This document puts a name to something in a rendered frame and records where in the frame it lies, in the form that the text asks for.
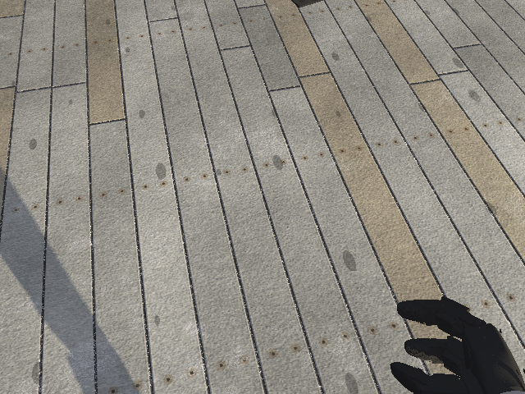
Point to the right robot hand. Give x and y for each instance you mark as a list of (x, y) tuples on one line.
[(482, 360)]

